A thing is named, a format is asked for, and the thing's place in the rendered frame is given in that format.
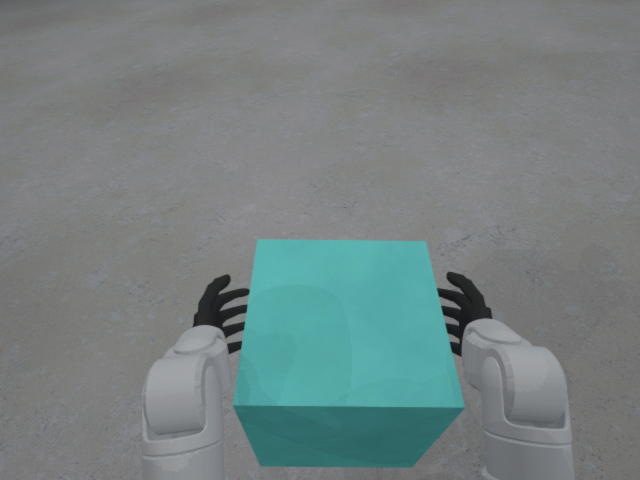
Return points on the right robot forearm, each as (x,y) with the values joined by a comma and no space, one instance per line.
(525,409)

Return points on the right robot hand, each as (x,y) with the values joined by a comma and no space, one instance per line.
(472,307)

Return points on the carton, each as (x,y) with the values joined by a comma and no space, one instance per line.
(345,358)

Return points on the left robot forearm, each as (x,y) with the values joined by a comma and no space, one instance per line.
(181,409)

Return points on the left robot hand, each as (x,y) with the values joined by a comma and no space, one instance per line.
(209,309)

